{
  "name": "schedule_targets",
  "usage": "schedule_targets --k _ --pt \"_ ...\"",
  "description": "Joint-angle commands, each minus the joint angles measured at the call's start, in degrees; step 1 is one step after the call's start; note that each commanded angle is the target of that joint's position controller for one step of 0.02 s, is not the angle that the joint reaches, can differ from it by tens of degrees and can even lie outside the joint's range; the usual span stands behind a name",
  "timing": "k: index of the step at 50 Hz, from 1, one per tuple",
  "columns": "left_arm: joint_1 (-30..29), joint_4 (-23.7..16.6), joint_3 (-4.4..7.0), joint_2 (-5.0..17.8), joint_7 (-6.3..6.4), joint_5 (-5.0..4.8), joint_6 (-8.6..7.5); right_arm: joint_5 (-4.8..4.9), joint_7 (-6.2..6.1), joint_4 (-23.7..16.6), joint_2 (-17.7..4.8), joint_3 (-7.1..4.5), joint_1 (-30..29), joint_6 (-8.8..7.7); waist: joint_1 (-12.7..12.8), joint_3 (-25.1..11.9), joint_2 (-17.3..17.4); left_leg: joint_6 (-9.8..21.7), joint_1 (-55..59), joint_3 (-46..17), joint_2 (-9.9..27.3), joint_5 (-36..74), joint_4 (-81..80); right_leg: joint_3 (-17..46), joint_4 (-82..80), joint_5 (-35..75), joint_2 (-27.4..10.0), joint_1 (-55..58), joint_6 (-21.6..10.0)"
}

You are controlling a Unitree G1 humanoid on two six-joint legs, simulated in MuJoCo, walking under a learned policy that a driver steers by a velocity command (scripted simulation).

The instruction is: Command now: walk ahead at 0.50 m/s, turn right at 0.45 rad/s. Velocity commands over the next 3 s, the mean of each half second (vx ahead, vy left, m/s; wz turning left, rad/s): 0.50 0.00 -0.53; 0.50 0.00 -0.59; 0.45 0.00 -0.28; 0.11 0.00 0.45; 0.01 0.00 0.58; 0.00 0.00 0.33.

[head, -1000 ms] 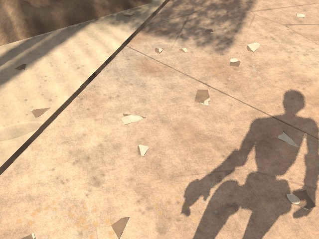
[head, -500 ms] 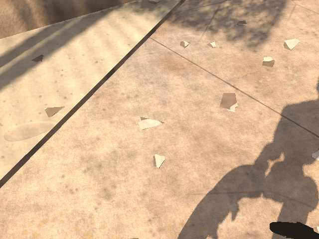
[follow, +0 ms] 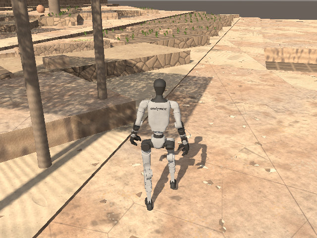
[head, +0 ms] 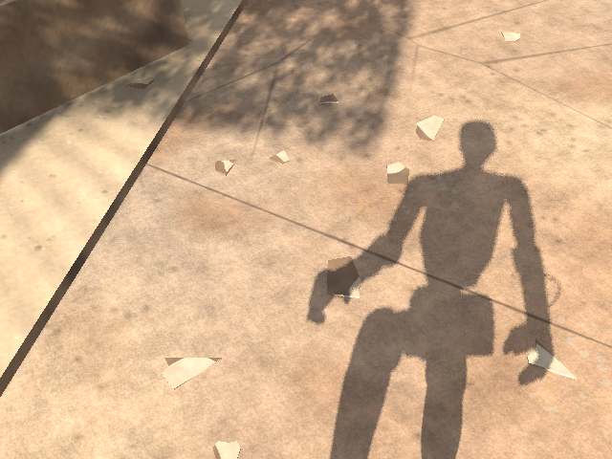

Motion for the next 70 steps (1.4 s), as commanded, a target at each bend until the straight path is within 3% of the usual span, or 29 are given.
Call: schedule_targets --k 1,5,7,8,9,10,11,12,14,18,23,28,31,32,33,34,36,38,42,53,55,57,58,59,60,61,62,65,70 --pt "-8.08 -6.77 -0.34 1.74 -1.35 -0.08 -0.71 0.62 -0.51 -2.07 -9.42 -1.89 1.11 0.50 -1.26 5.50 2.76 7.58 -0.19 -3.10 18.28 17.23 -2.50 -2.44 -4.30 -1.23 0.48 -1.79 -1.01" --pt "-5.46 -9.59 0.89 4.68 -2.81 -0.28 -0.42 1.01 -1.00 -3.29 -12.00 -2.77 -0.45 2.69 2.23 1.50 6.18 5.05 5.42 -0.10 19.94 44.20 10.08 -7.93 -5.75 -13.52 5.27 5.70 -4.49" --pt "10.95 -6.08 4.26 10.42 -2.16 -0.61 -0.11 0.75 -1.60 -4.60 -11.48 -2.46 -1.41 3.61 10.66 -7.62 5.07 1.86 -2.55 2.73 16.33 49.91 32.92 -8.18 -9.59 -11.31 9.85 29.24 -8.24" --pt "18.28 -4.95 6.34 16.79 -0.73 -0.52 0.58 -0.39 -1.50 -6.83 -8.14 -1.25 0.77 2.73 11.40 -14.13 -4.62 -1.14 -21.20 3.62 11.83 27.17 53.31 12.28 -10.81 -13.01 -2.29 48.42 -13.91" --pt "15.76 -6.73 5.99 18.43 -0.87 -0.49 0.16 -0.44 -0.40 -8.78 -2.67 0.63 2.81 0.23 6.79 -21.04 -13.19 -3.43 -40.97 -7.19 -0.56 -18.13 70.02 44.50 -21.50 -19.05 -13.50 62.47 -24.01" --pt "16.50 -7.01 4.56 13.51 -1.00 0.14 -0.16 1.57 0.65 -9.96 -8.35 -0.70 -3.41 -2.05 10.22 -20.08 -6.90 -1.58 -47.62 -15.82 3.08 -16.52 72.32 41.76 -24.24 -20.04 -12.36 62.89 -21.17" --pt "14.34 -7.20 3.87 10.68 -0.75 0.35 -0.51 2.85 1.01 -11.22 -8.84 -0.74 -6.95 -3.15 9.63 -12.84 -4.38 -0.11 -49.61 -14.91 5.64 -12.09 69.78 32.04 -23.78 -16.53 -10.09 56.20 -18.61" --pt "10.27 -8.03 3.46 9.38 -0.77 0.35 -0.74 2.05 0.64 -11.03 -8.03 -0.66 -7.53 -3.42 6.65 -7.75 1.86 0.05 -46.91 -14.50 8.27 -8.02 63.72 25.07 -24.30 -10.93 -7.39 46.60 -16.68" --pt "5.14 -10.18 2.49 6.69 -0.55 1.15 -0.82 0.56 0.26 -10.54 -8.85 -1.58 -6.42 -1.96 2.88 -4.23 1.05 -0.75 -39.34 -14.57 10.66 -4.84 56.73 18.77 -26.75 -2.79 -4.26 35.00 -15.41" --pt "7.06 -10.37 3.35 9.59 0.73 0.32 -1.06 -0.67 -0.08 -12.68 -6.47 -1.33 -9.20 -0.01 2.31 -1.68 0.70 -4.68 -38.75 -12.81 9.59 2.25 44.87 13.49 -29.33 3.21 -1.89 28.22 -15.80" --pt "11.01 -9.66 3.71 10.29 1.74 -0.16 -0.25 0.08 0.50 -16.02 -4.67 -0.46 -19.27 -0.58 6.31 -0.23 -2.39 -5.41 -33.21 -11.71 5.13 19.19 23.98 10.73 -28.02 -5.04 1.91 25.53 -11.37" --pt "13.34 -8.85 3.73 9.61 2.16 -0.41 0.53 0.83 1.48 -17.90 -7.93 -1.42 -21.07 -1.67 6.17 -0.20 -4.21 -3.37 -30.68 -14.35 4.09 14.94 17.26 18.43 -21.54 -8.62 -1.39 32.64 -9.89" --pt "11.45 -10.01 3.08 7.70 2.24 -0.04 1.11 0.32 1.21 -15.62 -10.61 -3.01 -10.97 -2.60 0.76 -4.86 -5.39 0.22 -15.92 -13.27 4.58 10.97 14.15 18.91 -11.15 -2.88 1.71 32.22 -7.13" --pt "11.09 -11.30 1.81 4.61 1.99 0.71 0.94 -0.61 0.74 -14.89 -13.56 -3.84 -2.44 -2.72 -2.95 -12.69 -0.58 3.71 -1.25 -21.12 13.33 8.31 15.78 14.57 3.69 -8.62 5.29 25.49 -4.98" --pt "19.45 -12.78 0.76 0.99 1.90 -0.80 0.38 -1.02 0.73 -13.03 -17.90 -5.07 3.52 -1.78 0.35 -20.16 18.88 13.08 18.84 -47.05 26.31 -2.91 11.77 7.09 22.94 -34.62 13.48 4.11 -0.81" --pt "19.97 -11.70 1.40 6.52 2.08 -1.34 0.24 0.54 1.08 -13.54 -13.06 -4.02 2.91 -1.45 -0.46 -17.97 16.95 12.79 18.34 -54.72 28.00 -15.06 8.21 8.31 31.68 -38.14 9.19 -3.98 -0.23" --pt "10.56 -12.85 2.53 10.05 2.16 -0.61 0.86 0.17 0.73 -14.89 -8.25 -2.53 -2.55 -0.58 -1.22 -5.85 6.61 8.50 4.02 -38.06 23.27 -8.83 6.49 5.52 33.43 -28.49 4.74 -4.63 0.46" --pt "8.55 -14.00 2.74 8.32 1.62 -0.21 1.09 -0.59 0.57 -14.24 -6.43 -1.83 -5.22 -0.37 1.25 -1.28 7.57 7.58 -5.85 -28.35 19.49 1.40 3.70 5.19 29.06 -23.79 1.54 -0.65 0.33" --pt "7.28 -15.74 2.10 4.93 1.16 -0.57 2.23 0.14 0.57 -12.62 -7.83 -2.54 -4.98 -1.13 2.22 0.38 7.51 9.15 -9.11 -18.67 18.78 9.83 -0.66 3.31 23.57 -20.22 -0.27 -0.94 1.03" --pt "-7.44 -20.90 1.11 3.30 -2.11 -0.63 1.40 1.41 0.04 -9.36 -12.79 -3.68 -0.38 1.41 -1.89 4.48 5.69 5.80 0.21 -2.11 19.44 22.82 1.17 -4.65 -2.99 -6.79 2.15 1.37 -1.17" --pt "-5.97 -21.37 1.98 5.05 -2.41 -0.32 1.61 1.96 -0.24 -9.45 -14.46 -4.19 -0.79 2.13 0.32 2.74 7.22 4.70 2.70 0.07 19.87 39.31 6.97 -7.33 -4.58 -12.64 5.08 6.20 -3.41" --pt "4.91 -18.99 4.20 8.74 -2.09 -0.17 2.04 2.41 -0.76 -9.85 -15.57 -4.52 -1.78 2.96 7.24 -3.72 7.66 3.04 1.32 2.62 18.45 53.63 23.00 -9.92 -8.02 -13.90 9.87 21.21 -6.67" --pt "14.95 -16.28 6.14 12.21 -1.15 -0.31 2.49 1.97 -1.02 -10.34 -13.86 -3.83 -1.51 2.87 12.12 -8.78 5.10 0.91 -8.51 3.34 16.40 46.10 37.33 -6.67 -10.21 -10.77 9.97 37.88 -9.05" --pt "16.75 -15.74 7.07 18.50 -0.05 -0.66 2.56 -1.08 -0.24 -12.94 -5.74 -1.16 3.48 1.94 7.57 -13.31 -11.08 -2.19 -33.92 2.20 8.93 -4.64 58.40 19.48 -10.41 -10.57 -5.75 59.29 -16.71" --pt "17.64 -17.78 5.99 17.11 -0.46 -0.37 1.48 0.14 0.67 -14.20 -6.65 -0.40 2.14 -0.34 8.40 -24.34 -10.59 -2.54 -44.23 -11.36 2.50 -21.71 69.58 45.14 -21.18 -21.88 -14.06 65.84 -24.11" --pt "16.97 -16.45 4.58 12.50 -0.98 0.33 0.70 2.92 1.31 -14.97 -11.40 -1.86 -4.53 -1.36 10.65 -17.74 -3.84 -1.65 -49.33 -14.23 5.80 -15.89 70.46 37.31 -23.75 -20.64 -12.32 61.56 -19.87" --pt "14.08 -16.02 4.05 11.27 -1.00 0.27 0.24 3.20 1.34 -15.87 -10.62 -1.44 -6.56 -1.84 8.74 -10.63 -2.66 -0.91 -49.25 -13.30 8.04 -10.90 66.36 29.18 -23.84 -16.27 -10.33 52.93 -17.79" --pt "5.45 -16.66 2.25 6.70 -0.73 1.26 -0.44 1.55 1.01 -12.97 -10.00 -1.70 -3.01 0.02 2.58 -4.56 -1.22 -1.90 -38.17 -13.17 13.03 -3.50 58.01 14.81 -26.87 -2.17 -5.54 34.18 -14.37" --pt "5.87 -12.90 2.40 7.90 0.29 1.95 -2.00 0.86 0.48 -12.53 -6.61 -1.12 -4.63 2.32 1.89 -0.16 -0.52 -4.73 -38.86 -12.34 11.90 6.22 48.04 1.72 -30.07 16.09 -3.82 29.15 -12.70"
